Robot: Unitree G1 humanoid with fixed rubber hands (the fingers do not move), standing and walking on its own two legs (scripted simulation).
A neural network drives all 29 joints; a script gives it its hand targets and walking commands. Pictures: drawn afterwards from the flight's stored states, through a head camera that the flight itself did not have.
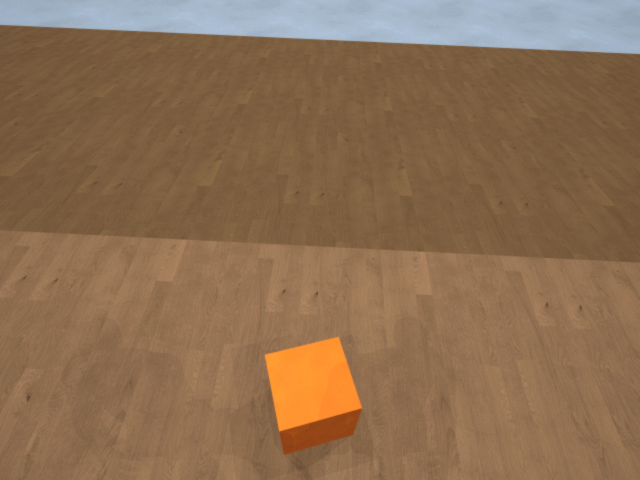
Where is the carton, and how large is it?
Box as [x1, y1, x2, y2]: [265, 337, 361, 454]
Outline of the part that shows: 338,337 265,355 284,454 350,435 353,432 361,406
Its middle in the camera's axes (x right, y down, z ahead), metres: -0.03 +0.44 +1.10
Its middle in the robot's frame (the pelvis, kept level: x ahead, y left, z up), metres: +0.43 +0.00 -0.65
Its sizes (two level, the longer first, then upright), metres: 0.210 0.200 0.250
